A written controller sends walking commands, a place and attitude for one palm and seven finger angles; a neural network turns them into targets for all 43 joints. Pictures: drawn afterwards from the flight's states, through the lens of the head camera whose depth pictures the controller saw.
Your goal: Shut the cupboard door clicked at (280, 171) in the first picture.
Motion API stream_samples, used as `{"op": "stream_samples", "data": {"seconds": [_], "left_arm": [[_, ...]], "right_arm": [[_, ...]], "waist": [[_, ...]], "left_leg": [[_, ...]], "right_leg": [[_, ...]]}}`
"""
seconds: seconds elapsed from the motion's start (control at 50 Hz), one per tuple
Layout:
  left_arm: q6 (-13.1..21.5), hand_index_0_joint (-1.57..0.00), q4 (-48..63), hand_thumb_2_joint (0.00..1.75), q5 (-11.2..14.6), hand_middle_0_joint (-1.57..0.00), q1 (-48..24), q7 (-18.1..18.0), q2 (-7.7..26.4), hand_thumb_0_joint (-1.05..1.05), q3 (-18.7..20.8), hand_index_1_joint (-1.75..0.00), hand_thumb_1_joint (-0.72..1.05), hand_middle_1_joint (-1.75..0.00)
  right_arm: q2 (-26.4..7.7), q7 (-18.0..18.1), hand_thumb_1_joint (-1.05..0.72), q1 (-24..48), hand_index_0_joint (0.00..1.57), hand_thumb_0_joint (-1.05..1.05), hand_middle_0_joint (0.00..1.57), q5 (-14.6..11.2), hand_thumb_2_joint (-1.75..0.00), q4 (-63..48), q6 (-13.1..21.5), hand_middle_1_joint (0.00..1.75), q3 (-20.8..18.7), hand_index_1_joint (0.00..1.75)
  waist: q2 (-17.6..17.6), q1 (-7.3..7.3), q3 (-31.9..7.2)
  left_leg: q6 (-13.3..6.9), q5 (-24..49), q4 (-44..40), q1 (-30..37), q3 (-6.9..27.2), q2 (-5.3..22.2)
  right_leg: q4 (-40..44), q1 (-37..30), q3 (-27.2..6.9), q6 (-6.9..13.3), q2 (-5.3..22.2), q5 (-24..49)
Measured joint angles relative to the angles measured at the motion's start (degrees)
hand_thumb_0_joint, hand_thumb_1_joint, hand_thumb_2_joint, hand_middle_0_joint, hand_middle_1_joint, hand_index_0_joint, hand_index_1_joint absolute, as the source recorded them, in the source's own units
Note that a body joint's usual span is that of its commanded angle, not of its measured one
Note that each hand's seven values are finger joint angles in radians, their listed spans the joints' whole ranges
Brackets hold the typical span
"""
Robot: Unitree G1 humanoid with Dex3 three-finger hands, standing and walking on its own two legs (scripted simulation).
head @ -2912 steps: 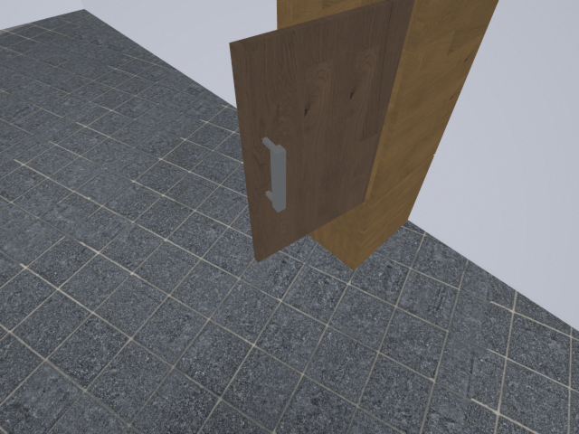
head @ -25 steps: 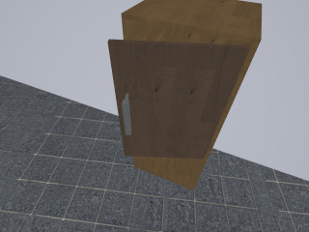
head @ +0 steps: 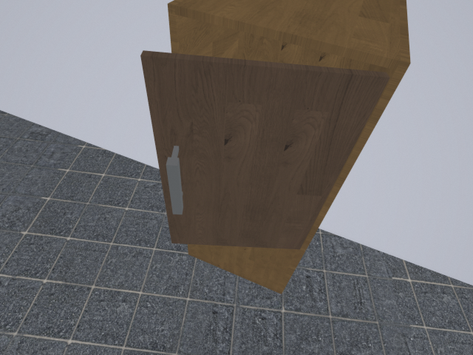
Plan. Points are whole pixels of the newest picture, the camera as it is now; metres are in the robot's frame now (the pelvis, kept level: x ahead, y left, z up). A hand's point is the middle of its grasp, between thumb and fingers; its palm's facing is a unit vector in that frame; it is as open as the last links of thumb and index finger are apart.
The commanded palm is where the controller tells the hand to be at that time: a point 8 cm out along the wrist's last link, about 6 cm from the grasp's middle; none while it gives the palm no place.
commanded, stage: shuffle to correct the standing spot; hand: left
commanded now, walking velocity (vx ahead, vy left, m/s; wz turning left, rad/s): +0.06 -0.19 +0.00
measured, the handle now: (177, 181) +0.46 +0.16 -0.01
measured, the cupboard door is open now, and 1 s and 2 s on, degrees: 21 21 21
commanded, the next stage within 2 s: come to a stop and stand still in 0.08 s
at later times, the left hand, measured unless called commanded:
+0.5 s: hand out of the picture +0.09 +0.13 -0.17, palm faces +0.08 -0.98 -0.18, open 7.2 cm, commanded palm none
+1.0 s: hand out of the picture +0.01 +0.12 -0.16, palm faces +0.03 -0.98 -0.20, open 7.3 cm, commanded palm none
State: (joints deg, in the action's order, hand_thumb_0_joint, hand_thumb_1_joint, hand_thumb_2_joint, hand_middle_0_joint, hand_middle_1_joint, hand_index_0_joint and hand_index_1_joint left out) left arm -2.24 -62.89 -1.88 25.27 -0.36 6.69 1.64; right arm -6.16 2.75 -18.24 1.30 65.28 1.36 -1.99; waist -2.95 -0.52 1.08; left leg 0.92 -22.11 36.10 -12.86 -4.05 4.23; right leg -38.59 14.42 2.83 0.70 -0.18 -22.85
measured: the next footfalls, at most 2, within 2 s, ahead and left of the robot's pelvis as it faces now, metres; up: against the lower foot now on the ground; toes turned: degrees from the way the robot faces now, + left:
right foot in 0.20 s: +0.08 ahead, -0.17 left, +0.00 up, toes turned -1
left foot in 0.38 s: +0.08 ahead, +0.05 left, +0.00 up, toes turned +6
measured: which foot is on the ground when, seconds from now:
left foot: down 0.00-0.20, up 0.22-0.36, down 0.38-1.00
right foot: up 0.00-0.18, down 0.20-1.00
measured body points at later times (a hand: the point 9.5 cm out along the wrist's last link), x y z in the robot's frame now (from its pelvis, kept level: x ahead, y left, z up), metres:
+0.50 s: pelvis +0.04 -0.04 +0.01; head +0.05 -0.03 +0.46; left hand +0.09 +0.19 -0.15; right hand +0.07 -0.27 -0.14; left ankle +0.04 +0.05 -0.73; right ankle +0.07 -0.16 -0.73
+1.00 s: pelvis +0.04 -0.04 +0.01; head +0.04 -0.06 +0.46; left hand +0.01 +0.18 -0.14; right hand +0.05 -0.26 -0.15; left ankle +0.04 +0.05 -0.73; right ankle +0.07 -0.16 -0.73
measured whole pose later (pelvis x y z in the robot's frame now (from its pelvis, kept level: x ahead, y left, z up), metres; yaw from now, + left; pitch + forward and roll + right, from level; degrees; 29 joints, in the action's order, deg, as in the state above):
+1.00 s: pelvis +0.04 -0.04 +0.01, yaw +1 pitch -1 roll +0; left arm 0.3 -63.5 -1.2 19.6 -1.4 7.9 -1.7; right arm -9.8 0.9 -17.8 1.0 60.1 0.6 0.7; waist 1.6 -0.3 0.9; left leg -2.3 -15.3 27.6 -11.2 -7.4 0.3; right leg -28.8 14.2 6.2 0.2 3.4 -13.2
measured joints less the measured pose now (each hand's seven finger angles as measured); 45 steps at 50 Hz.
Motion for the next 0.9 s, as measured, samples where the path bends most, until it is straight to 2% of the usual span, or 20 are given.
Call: {"op": "stream_samples", "data": {"seconds": [0.04, 0.08, 0.12, 0.16, 0.2, 0.22, 0.26, 0.3, 0.34, 0.38, 0.4, 0.44, 0.48, 0.56, 0.78, 0.9], "left_arm": [[-0.74, -0.20, 0.23, 0.90, -0.26, -0.20, -1.29, 0.32, 0.28, 0.01, 0.30, -0.30, 0.91, -0.30], [-0.91, -0.20, 1.25, 0.90, -0.20, -0.20, -3.47, 0.75, 0.93, 0.01, 0.86, -0.30, 0.91, -0.30], [-0.67, -0.20, 2.86, 0.90, 0.04, -0.20, -6.02, 1.22, 1.62, 0.01, 1.39, -0.30, 0.91, -0.30], [-0.17, -0.20, 4.39, 0.90, -0.03, -0.20, -8.27, 1.24, 2.53, 0.01, 1.81, -0.30, 0.92, -0.30], [0.91, -0.20, 6.10, 0.90, 0.07, -0.20, -9.54, 1.23, 4.21, 0.01, 2.16, -0.30, 0.93, -0.30], [1.37, -0.20, 6.40, 0.90, 0.00, -0.20, -10.55, 0.87, 4.53, 0.01, 2.37, -0.30, 0.93, -0.30], [1.81, -0.20, 6.88, 0.90, -0.03, -0.20, -12.21, 0.07, 4.40, 0.01, 2.35, -0.30, 0.93, -0.30], [2.01, -0.20, 7.03, 0.90, -0.04, -0.20, -13.07, -0.81, 4.02, 0.01, 2.02, -0.30, 0.93, -0.30], [1.93, -0.20, 6.73, 0.90, -0.08, -0.20, -13.51, -1.43, 3.67, 0.01, 1.42, -0.30, 0.92, -0.30], [1.70, -0.20, 6.25, 0.90, 0.33, -0.20, -13.61, -1.58, 3.26, 0.01, 0.75, -0.30, 0.92, -0.30], [1.42, -0.20, 5.90, 0.90, 0.61, -0.20, -13.68, -1.52, 3.11, 0.00, 0.52, -0.30, 0.92, -0.30], [0.73, -0.20, 5.08, 0.90, 0.86, -0.20, -13.69, -1.71, 2.86, 0.00, 0.44, -0.30, 0.93, -0.30], [0.60, -0.20, 4.57, 0.90, 0.84, -0.20, -13.62, -2.00, 3.07, 0.00, 0.48, -0.30, 0.95, -0.30], [1.45, -0.20, 3.68, 0.90, 0.83, -0.20, -12.33, -1.81, 3.08, 0.00, -0.31, -0.30, 0.95, -0.30], [1.86, -0.20, -0.97, 0.90, 0.66, -0.20, -7.59, -1.50, 1.50, 0.00, -1.96, -0.30, 0.92, -0.30], [2.51, -0.20, -0.82, 0.90, 0.52, -0.20, -5.96, -1.47, 0.87, 0.00, -3.26, -0.30, 0.91, -0.30]], "right_arm": [[0.17, 0.36, -0.91, 0.06, 0.20, 0.00, 0.20, 0.47, -0.90, -0.59, 0.93, 0.30, 0.00, 0.30], [0.28, 0.52, -0.90, -0.15, 0.20, 0.00, 0.20, 0.79, -0.90, -0.94, 1.31, 0.30, 0.07, 0.30], [0.07, 0.54, -0.90, -0.34, 0.20, 0.00, 0.20, 0.92, -0.90, -0.86, 1.09, 0.30, -0.03, 0.30], [-0.47, 0.45, -0.90, -0.62, 0.20, 0.00, 0.20, 0.88, -0.90, -0.63, 0.47, 0.30, -0.37, 0.30], [-0.82, 0.20, -0.90, -1.49, 0.20, 0.00, 0.20, 0.64, -0.90, -0.67, -0.22, 0.30, -0.77, 0.30], [-1.29, 0.12, -0.90, -1.46, 0.20, 0.00, 0.20, 0.42, -0.90, -0.58, -0.84, 0.30, -0.94, 0.30], [-2.43, 0.13, -0.90, -0.87, 0.20, 0.00, 0.20, 0.05, -0.90, -0.54, -2.32, 0.30, -1.23, 0.30], [-3.30, 0.05, -0.90, 0.23, 0.20, 0.00, 0.20, -0.19, -0.90, -0.90, -3.04, 0.30, -1.37, 0.30], [-3.69, -0.18, -0.91, 1.49, 0.20, 0.00, 0.20, -0.38, -0.90, -1.77, -2.90, 0.30, -1.19, 0.30], [-3.75, -0.42, -0.91, 2.41, 0.19, 0.00, 0.20, -0.55, -0.90, -2.80, -2.09, 0.30, -0.84, 0.30], [-3.45, -0.49, -0.91, 2.94, 0.19, 0.00, 0.20, -0.55, -0.90, -2.95, -1.65, 0.30, -0.68, 0.30], [-2.34, -0.76, -0.91, 3.84, 0.19, 0.00, 0.19, -0.42, -0.90, -3.01, -1.38, 0.30, -0.06, 0.30], [-1.71, -0.36, -0.93, 4.50, 0.19, 0.01, 0.20, -0.20, -0.90, -2.88, -1.30, 0.30, 0.31, 0.30], [-2.54, -0.57, -0.95, 6.02, 0.20, 0.01, 0.20, -0.45, -0.90, -2.62, -1.23, 0.30, 0.36, 0.30], [-3.07, -0.93, -0.95, 6.87, 0.20, 0.01, 0.20, -0.70, -0.90, -1.18, -1.13, 0.30, 1.04, 0.30], [-3.88, -1.78, -0.93, 3.34, 0.20, 0.00, 0.20, -0.35, -0.90, -5.05, -0.80, 0.30, 1.90, 0.30]], "waist": [[0.15, 0.58, 0.05], [0.60, 1.19, 0.49], [1.47, 1.57, 0.99], [2.67, 1.90, 1.43], [2.45, 1.98, 1.30], [3.06, 1.84, 1.57], [4.49, 1.73, 2.03], [4.82, 1.49, 2.23], [4.43, 1.55, 2.31], [4.14, 1.62, 2.32], [3.67, 1.51, 2.39], [2.23, 0.94, 2.21], [1.42, 0.28, 1.94], [1.67, -0.51, 1.87], [1.93, -0.56, 1.19], [3.26, 0.15, 0.63]], "left_leg": [[-0.01, 0.30, -1.56, 1.21, -0.67, 0.55], [0.45, 1.23, -3.69, 2.41, -0.68, 1.11], [1.13, 1.97, -5.37, 3.30, -0.35, 1.80], [2.07, 1.64, -5.08, 3.47, 0.42, 2.71], [2.45, -0.44, -1.68, 2.28, 1.07, 2.69], [1.73, -3.67, 2.32, 0.75, 1.65, 3.04], [0.28, -8.40, 11.96, -3.16, 2.92, 2.61], [-0.38, -9.14, 17.13, -5.80, 2.32, 1.35], [-0.37, -7.06, 13.59, -5.86, 0.69, 0.12], [-0.22, 0.41, 3.10, -3.26, -0.78, -0.76], [-1.80, 2.79, 0.85, -2.31, -1.17, -1.05], [-2.95, 3.52, -1.02, -0.80, -1.98, -1.64], [-2.95, 4.43, -4.05, 0.68, -2.37, -2.29], [-2.73, 6.66, -8.47, 2.57, -2.81, -3.02], [-2.55, 9.28, -13.83, 5.73, -3.61, -3.41], [-2.92, 6.81, -8.11, 1.53, -3.21, -3.24]], "right_leg": [[-8.13, 3.61, 0.48, 0.00, -0.03, -3.99], [-11.23, 6.31, 1.12, -0.23, 0.48, -4.51], [-8.00, 7.21, 1.82, -0.53, 1.29, -2.01], [-0.45, 5.83, 2.69, -0.70, 1.72, 3.54], [7.09, 3.45, 2.78, -0.34, 2.65, 10.34], [5.91, 3.82, 3.41, -0.28, 2.42, 11.07], [4.24, 3.47, 5.01, 0.13, 1.82, 8.66], [5.04, 2.37, 5.62, 0.43, 1.56, 7.72], [5.98, 1.55, 5.71, 0.39, 1.59, 7.99], [5.54, 1.31, 5.66, 0.18, 1.44, 7.70], [5.07, 1.20, 5.46, -0.01, 1.52, 7.34], [6.55, 0.03, 4.71, -0.59, 1.89, 7.85], [8.97, -1.09, 4.39, -0.57, 2.22, 8.94], [12.22, -2.36, 4.05, -0.56, 2.52, 10.65], [16.24, -4.63, 3.37, -0.45, 2.35, 12.76], [11.18, -0.88, 3.65, -0.25, 2.82, 10.58]]}}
